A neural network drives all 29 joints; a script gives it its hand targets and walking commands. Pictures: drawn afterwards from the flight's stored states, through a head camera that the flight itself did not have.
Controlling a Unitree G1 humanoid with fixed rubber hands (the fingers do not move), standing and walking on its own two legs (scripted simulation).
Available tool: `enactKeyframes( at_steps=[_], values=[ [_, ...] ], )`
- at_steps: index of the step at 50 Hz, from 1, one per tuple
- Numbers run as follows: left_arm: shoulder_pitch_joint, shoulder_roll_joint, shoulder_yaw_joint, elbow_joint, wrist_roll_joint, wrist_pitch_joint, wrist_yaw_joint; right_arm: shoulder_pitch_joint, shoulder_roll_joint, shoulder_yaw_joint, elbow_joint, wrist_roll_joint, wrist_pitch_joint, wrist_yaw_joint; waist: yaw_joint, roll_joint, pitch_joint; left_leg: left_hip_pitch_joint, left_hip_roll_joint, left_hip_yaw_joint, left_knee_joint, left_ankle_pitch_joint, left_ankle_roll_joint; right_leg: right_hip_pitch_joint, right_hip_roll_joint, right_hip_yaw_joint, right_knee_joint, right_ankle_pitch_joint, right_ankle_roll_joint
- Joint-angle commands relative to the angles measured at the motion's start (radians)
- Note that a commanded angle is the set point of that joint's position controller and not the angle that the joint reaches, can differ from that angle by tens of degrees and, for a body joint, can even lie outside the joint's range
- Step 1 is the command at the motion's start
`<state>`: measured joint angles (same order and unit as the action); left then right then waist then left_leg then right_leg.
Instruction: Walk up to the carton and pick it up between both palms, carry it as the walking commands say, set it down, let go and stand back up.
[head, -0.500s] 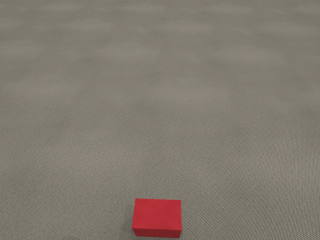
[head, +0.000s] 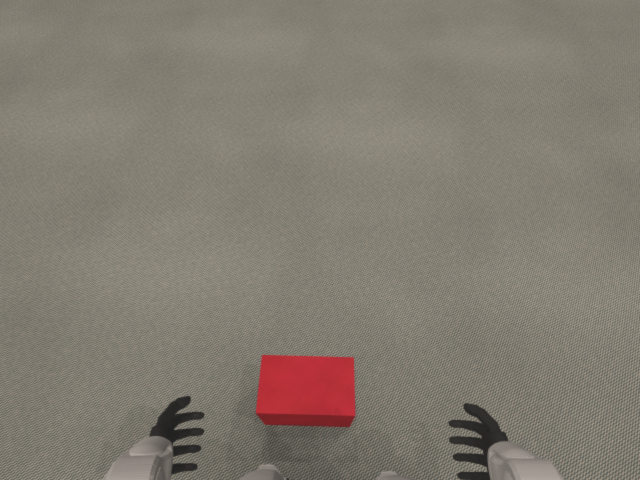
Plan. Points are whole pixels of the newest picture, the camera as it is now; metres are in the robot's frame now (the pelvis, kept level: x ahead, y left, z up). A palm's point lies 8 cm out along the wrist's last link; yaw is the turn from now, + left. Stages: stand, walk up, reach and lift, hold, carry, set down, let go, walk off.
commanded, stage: reach and lift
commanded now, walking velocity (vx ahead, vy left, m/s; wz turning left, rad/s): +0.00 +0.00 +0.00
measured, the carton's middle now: (307, 392) +0.35 +0.05 -0.65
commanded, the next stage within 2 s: none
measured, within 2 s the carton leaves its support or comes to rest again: neither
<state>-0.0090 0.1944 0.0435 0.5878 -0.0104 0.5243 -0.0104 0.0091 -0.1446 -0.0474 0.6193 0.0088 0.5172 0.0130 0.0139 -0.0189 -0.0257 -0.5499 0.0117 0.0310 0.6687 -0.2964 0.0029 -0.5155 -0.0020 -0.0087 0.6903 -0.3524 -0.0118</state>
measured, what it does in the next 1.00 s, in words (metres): lowers itself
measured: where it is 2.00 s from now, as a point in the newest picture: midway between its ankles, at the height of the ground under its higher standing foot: outside the picture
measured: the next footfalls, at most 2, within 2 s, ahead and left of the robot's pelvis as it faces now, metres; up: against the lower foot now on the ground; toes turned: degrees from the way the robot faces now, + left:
none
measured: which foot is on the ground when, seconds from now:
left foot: down 0.00-1.00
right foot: down 0.00-1.00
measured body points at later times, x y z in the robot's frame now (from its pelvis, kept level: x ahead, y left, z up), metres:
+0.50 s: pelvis -0.09 +0.01 -0.07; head +0.08 +0.03 +0.34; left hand +0.25 +0.24 -0.18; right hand +0.22 -0.20 -0.18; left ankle +0.01 +0.13 -0.72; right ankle -0.01 -0.12 -0.72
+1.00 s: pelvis -0.08 +0.02 -0.12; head +0.18 +0.03 +0.25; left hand +0.39 +0.24 -0.22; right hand +0.37 -0.19 -0.22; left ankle +0.01 +0.13 -0.72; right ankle -0.01 -0.12 -0.72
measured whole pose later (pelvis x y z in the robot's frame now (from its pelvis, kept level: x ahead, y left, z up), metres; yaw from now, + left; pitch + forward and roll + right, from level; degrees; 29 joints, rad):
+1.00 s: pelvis -0.08 +0.02 -0.12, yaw -2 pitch +38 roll -2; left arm -0.84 0.32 0.22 0.82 -0.04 0.11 -0.04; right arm -0.81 -0.16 -0.25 0.77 0.08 0.10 -0.04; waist -0.03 -0.01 -0.05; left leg -1.53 -0.02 -0.02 1.23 -0.35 0.02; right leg -1.48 0.01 0.02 1.23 -0.40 0.04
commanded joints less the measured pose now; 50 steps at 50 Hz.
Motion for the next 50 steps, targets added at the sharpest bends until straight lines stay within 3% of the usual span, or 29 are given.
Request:
enactKeyframes(
  at_steps=[1, 3, 5, 6, 8, 9, 10, 13, 20, 24, 26, 30, 32, 38, 42, 43, 46, 48, 50],
  values=[
    [-0.108, 0.047, 0.038, -0.166, 0.022, -0.216, -0.041, -0.129, -0.05, -0.097, -0.186, -0.055, -0.223, 0.001, -0.014, 0.062, -0.433, 0.136, -0.036, -0.092, 0.16, 0.724, 0.005, -0.145, 0.034, 0.028, 0.086, 0.63, 0.0],
    [-0.116, 0.094, 0.059, -0.162, 0.03, -0.264, -0.037, -0.094, -0.036, -0.085, -0.16, -0.049, -0.27, -0.004, -0.013, 0.033, -0.487, 0.077, -0.038, -0.088, 0.191, 0.675, 0.0, -0.179, 0.025, 0.018, 0.127, 0.581, 0.018],
    [-0.045, 0.1, 0.069, -0.124, 0.045, -0.287, -0.034, -0.007, 0.004, -0.067, -0.14, -0.047, -0.281, -0.016, -0.017, -0.013, -0.493, -0.001, -0.052, -0.066, 0.204, 0.51, -0.005, -0.17, 0.018, 0.015, 0.145, 0.486, 0.03],
    [-0.037, 0.107, 0.079, -0.117, 0.048, -0.287, -0.033, -0.007, 0.012, -0.059, -0.152, -0.044, -0.28, -0.019, -0.01, -0.005, -0.498, -0.005, -0.061, -0.052, 0.208, 0.452, -0.01, -0.186, 0.02, 0.005, 0.15, 0.428, 0.035],
    [-0.016, 0.101, 0.087, -0.099, 0.05, -0.273, -0.043, -0.013, 0.014, -0.051, -0.208, -0.039, -0.264, -0.036, -0.023, -0.052, -0.514, -0.04, -0.067, -0.038, 0.227, 0.357, -0.009, -0.181, 0.027, 0.01, 0.158, 0.359, 0.04],
    [-0.054, 0.121, 0.11, -0.115, 0.044, -0.264, -0.055, -0.039, 0.019, -0.056, -0.246, -0.026, -0.254, -0.05, -0.034, -0.054, -0.517, -0.042, -0.066, -0.028, 0.237, 0.247, 0.003, -0.174, 0.018, 0.016, 0.149, 0.252, 0.046],
    [-0.114, 0.123, 0.101, -0.142, 0.04, -0.246, -0.059, -0.097, 0.022, -0.055, -0.259, -0.006, -0.234, -0.053, -0.026, -0.008, -0.505, -0.052, -0.067, -0.022, 0.235, 0.169, 0.005, -0.192, 0.017, 0.014, 0.147, 0.16, 0.043],
    [-0.307, 0.148, 0.101, -0.199, 0.033, -0.206, -0.056, -0.233, 0.009, -0.076, -0.264, 0.023, -0.187, -0.06, -0.024, 0.049, -0.423, -0.086, -0.055, -0.019, 0.224, -0.023, -0.001, -0.286, 0.015, 0.0, 0.156, -0.051, 0.03],
    [-0.562, 0.172, 0.075, -0.12, -0.003, -0.148, -0.052, -0.491, -0.067, -0.142, -0.208, 0.025, -0.148, -0.071, -0.057, 0.081, -0.447, -0.102, -0.033, -0.039, 0.238, -0.237, -0.024, -0.397, 0.008, -0.028, 0.206, -0.147, 0.016],
    [-0.71, 0.171, 0.089, -0.037, -0.015, -0.156, -0.04, -0.653, -0.073, -0.164, -0.127, 0.043, -0.163, -0.062, -0.043, 0.102, -0.462, -0.127, -0.021, -0.07, 0.24, -0.295, -0.03, -0.483, 0.01, -0.044, 0.242, -0.177, 0.016],
    [-0.786, 0.192, 0.113, 0.007, -0.003, -0.18, -0.027, -0.7, -0.076, -0.17, -0.053, 0.049, -0.183, -0.058, -0.041, 0.113, -0.503, -0.149, -0.021, -0.066, 0.248, -0.286, -0.035, -0.509, 0.013, -0.049, 0.253, -0.172, 0.021],
    [-0.895, 0.257, 0.181, 0.074, 0.006, -0.24, -0.015, -0.842, -0.113, -0.189, -0.039, 0.048, -0.239, -0.057, -0.027, 0.053, -0.632, -0.195, -0.027, -0.052, 0.294, -0.222, -0.025, -0.506, 0.028, -0.052, 0.285, -0.157, 0.04],
    [-0.918, 0.259, 0.189, 0.101, -0.001, -0.267, -0.015, -0.875, -0.11, -0.176, -0.025, 0.064, -0.261, -0.058, -0.014, 0.049, -0.701, -0.21, -0.035, -0.031, 0.312, -0.175, -0.023, -0.478, 0.038, -0.052, 0.299, -0.136, 0.042],
    [-1.066, 0.267, 0.189, 0.161, -0.024, -0.362, -0.03, -1.01, -0.154, -0.214, 0.036, 0.058, -0.349, -0.064, -0.029, 0.083, -0.812, -0.251, -0.047, -0.028, 0.366, -0.065, -0.028, -0.609, 0.058, -0.06, 0.359, -0.07, 0.041],
    [-1.092, 0.259, 0.168, 0.185, -0.056, -0.409, -0.031, -1.033, -0.166, -0.222, 0.069, 0.067, -0.401, -0.061, -0.062, 0.078, -0.915, -0.242, -0.05, -0.04, 0.399, 0.024, -0.028, -0.678, 0.068, -0.065, 0.392, -0.003, 0.041],
    [-1.078, 0.256, 0.172, 0.193, -0.052, -0.416, -0.033, -1.028, -0.161, -0.219, 0.07, 0.072, -0.408, -0.058, -0.058, 0.086, -0.941, -0.232, -0.05, -0.043, 0.408, 0.055, -0.03, -0.697, 0.074, -0.066, 0.403, 0.011, 0.042],
    [-1.008, 0.249, 0.189, 0.131, -0.038, -0.447, -0.029, -0.91, -0.153, -0.231, 0.073, 0.074, -0.445, -0.056, -0.059, 0.12, -1.088, -0.139, -0.053, -0.05, 0.451, 0.301, -0.038, -0.711, 0.081, -0.066, 0.424, 0.175, 0.034],
    [-0.953, 0.242, 0.219, 0.074, -0.021, -0.458, -0.033, -0.843, -0.145, -0.23, 0.031, 0.078, -0.462, -0.048, -0.048, 0.131, -1.193, -0.051, -0.048, -0.062, 0.48, 0.497, -0.043, -0.751, 0.088, -0.069, 0.435, 0.268, 0.034],
    [-0.888, 0.236, 0.24, 0.042, -0.016, -0.463, -0.039, -0.784, -0.126, -0.206, 0.01, 0.094, -0.47, -0.039, -0.021, 0.135, -1.207, -0.037, -0.044, -0.069, 0.49, 0.591, -0.043, -0.755, 0.086, -0.055, 0.43, 0.309, 0.034]
  ],
)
